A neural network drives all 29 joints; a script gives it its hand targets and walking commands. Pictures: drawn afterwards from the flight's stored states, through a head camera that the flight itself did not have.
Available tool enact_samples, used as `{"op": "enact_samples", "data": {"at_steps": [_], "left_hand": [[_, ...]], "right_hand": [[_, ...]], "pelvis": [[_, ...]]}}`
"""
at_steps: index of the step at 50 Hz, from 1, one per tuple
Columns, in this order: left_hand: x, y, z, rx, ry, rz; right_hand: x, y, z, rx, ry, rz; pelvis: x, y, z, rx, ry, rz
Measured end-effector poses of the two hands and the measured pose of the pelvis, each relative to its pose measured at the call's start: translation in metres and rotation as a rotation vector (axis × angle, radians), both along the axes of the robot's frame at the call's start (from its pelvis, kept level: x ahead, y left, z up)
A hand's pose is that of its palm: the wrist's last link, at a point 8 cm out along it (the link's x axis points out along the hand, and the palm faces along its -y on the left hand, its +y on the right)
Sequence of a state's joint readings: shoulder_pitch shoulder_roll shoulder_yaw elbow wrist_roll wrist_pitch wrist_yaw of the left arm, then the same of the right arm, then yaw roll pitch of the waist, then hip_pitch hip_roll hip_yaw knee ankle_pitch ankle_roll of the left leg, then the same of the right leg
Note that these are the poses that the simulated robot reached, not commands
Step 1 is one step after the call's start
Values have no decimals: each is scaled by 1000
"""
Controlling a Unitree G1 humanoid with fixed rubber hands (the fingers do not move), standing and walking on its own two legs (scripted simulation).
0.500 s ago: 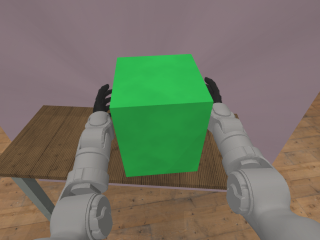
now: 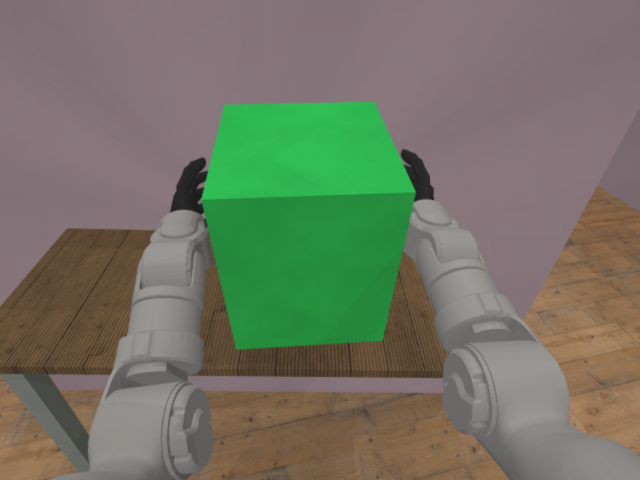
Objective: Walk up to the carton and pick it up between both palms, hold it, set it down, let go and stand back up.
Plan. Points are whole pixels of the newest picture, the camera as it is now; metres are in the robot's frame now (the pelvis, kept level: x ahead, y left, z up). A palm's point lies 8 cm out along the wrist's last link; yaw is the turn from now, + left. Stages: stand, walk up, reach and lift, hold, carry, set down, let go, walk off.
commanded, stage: reach and lift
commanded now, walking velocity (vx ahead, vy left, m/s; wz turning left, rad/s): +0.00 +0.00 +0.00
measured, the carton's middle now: (305, 225) +0.40 +0.02 +0.18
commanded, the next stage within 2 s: hold in 1.06 s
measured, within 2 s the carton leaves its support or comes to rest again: neither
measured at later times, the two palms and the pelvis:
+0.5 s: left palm (184, 208) +0.38 +0.17 +0.22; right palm (416, 207) +0.40 -0.12 +0.21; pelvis +0.00 +0.00 +0.00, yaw +0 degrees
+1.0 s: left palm (183, 198) +0.38 +0.17 +0.23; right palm (420, 197) +0.39 -0.12 +0.23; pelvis +0.00 +0.00 +0.00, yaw +0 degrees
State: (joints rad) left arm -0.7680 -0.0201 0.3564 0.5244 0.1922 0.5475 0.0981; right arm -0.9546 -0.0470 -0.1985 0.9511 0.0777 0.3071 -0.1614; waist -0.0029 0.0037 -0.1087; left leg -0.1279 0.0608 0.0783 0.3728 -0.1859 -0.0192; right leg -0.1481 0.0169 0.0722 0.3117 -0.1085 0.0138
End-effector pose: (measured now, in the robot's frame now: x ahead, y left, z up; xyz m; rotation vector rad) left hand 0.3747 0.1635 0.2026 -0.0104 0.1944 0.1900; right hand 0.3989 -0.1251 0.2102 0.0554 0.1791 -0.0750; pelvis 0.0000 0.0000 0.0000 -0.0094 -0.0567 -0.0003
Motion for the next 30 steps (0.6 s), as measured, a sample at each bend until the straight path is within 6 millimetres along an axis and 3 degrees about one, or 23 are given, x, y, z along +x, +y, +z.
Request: {"op": "enact_samples", "data": {"at_steps": [30], "left_hand": [[3, 3, 16, 3, 6, -18]], "right_hand": [[-3, 3, 8, 43, 2, -22]], "pelvis": [[0, 3, 0, -1, -14, 2]]}}
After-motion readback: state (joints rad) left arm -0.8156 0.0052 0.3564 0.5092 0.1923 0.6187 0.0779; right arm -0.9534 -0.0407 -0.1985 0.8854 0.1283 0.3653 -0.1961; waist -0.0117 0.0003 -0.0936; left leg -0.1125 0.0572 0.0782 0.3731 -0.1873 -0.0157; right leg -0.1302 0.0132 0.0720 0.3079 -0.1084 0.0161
